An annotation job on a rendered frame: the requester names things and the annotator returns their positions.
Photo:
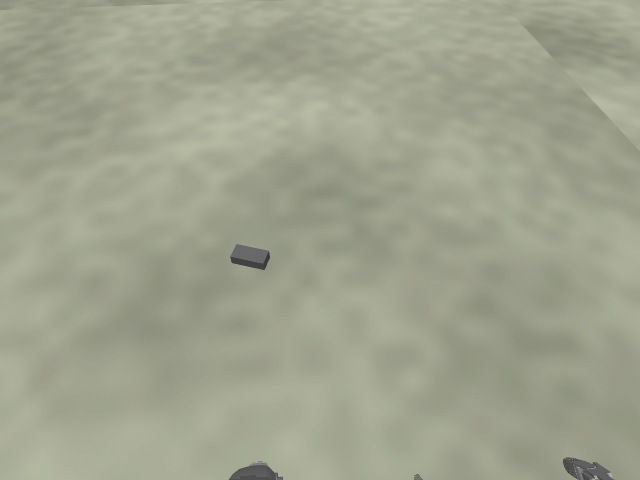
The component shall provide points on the small box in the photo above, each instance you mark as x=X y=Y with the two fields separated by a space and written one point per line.
x=249 y=256

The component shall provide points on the right robot hand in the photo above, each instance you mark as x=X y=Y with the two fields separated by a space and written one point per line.
x=583 y=470

